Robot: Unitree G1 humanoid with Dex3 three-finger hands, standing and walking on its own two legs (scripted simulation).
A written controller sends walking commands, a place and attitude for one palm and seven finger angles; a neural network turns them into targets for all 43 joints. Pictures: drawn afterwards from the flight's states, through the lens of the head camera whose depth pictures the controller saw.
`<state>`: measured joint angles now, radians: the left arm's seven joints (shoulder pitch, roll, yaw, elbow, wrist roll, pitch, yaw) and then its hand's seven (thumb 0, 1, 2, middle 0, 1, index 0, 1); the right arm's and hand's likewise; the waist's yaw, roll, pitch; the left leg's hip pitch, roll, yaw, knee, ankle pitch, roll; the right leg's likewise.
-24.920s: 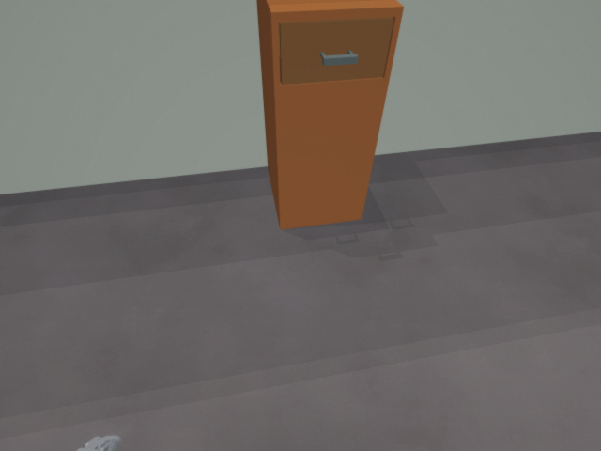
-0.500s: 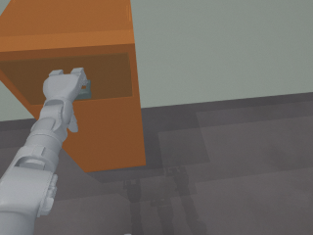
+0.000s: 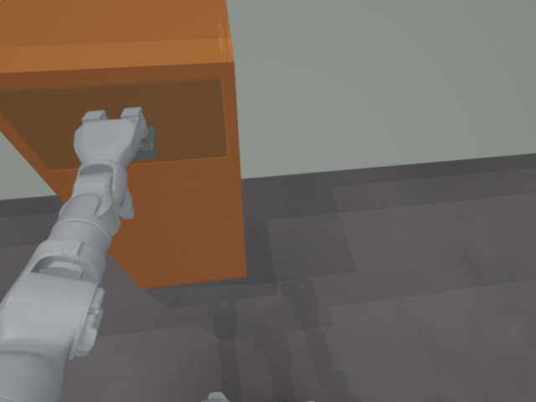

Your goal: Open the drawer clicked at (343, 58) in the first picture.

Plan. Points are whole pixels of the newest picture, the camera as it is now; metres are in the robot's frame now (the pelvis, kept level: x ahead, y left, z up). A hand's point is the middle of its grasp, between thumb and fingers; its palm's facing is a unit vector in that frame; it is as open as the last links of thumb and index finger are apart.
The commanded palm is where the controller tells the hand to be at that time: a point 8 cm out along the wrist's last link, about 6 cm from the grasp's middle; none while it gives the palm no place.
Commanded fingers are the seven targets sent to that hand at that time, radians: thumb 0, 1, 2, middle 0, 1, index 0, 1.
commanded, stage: lower the fingers behind the handle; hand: left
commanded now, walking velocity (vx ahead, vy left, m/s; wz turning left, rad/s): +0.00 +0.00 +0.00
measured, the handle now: (124, 142) +0.53 +0.23 +0.05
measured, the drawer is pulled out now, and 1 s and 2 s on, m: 0.00 0.00 0.00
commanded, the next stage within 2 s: lift the fingers back up to retry in 0.42 s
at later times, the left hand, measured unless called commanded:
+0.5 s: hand (123, 165) +0.48 +0.22 +0.05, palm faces -0.02 +0.01 -1.00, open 13.9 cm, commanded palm +0.46 +0.21 +0.09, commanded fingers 0.00 -0.50 0.30 -0.30 -1.20 -0.30 -1.20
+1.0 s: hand (119, 165) +0.48 +0.22 +0.06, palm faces -0.08 -0.04 -1.00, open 14.0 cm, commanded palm +0.46 +0.21 +0.15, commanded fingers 0.00 -0.50 0.30 -0.30 -1.20 -0.30 -1.20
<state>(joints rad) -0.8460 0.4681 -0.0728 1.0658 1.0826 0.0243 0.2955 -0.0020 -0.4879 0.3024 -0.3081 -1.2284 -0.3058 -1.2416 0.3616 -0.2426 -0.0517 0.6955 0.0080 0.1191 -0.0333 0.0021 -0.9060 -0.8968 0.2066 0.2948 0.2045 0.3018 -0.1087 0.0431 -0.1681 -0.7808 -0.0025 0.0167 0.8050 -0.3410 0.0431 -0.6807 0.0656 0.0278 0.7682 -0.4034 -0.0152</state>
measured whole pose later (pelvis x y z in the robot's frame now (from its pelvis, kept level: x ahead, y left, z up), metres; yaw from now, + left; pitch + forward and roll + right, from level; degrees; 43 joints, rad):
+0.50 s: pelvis -0.01 +0.00 -0.01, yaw +1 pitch +19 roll -2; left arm -0.91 0.46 -0.12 1.10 1.08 0.07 0.29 0.00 -0.49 0.30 -0.30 -1.22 -0.28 -1.26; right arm 0.37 -0.24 -0.05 0.70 0.01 0.11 -0.04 0.00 -0.91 -0.90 0.21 0.29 0.20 0.30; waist -0.11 0.05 -0.16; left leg -0.84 -0.01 0.00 0.84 -0.34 0.05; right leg -0.73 0.06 0.01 0.81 -0.41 -0.01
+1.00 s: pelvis +0.02 +0.00 +0.01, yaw +0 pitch +16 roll -2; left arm -0.70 0.49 -0.05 0.87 1.03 0.00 0.17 0.00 -0.49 0.30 -0.30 -1.17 -0.32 -1.12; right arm 0.36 -0.25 -0.07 0.71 0.01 0.09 -0.05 0.00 -0.91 -0.90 0.21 0.29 0.20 0.30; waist -0.10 0.06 -0.14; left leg -0.68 0.00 0.02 0.74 -0.34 0.04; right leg -0.58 0.07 0.03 0.69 -0.39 -0.02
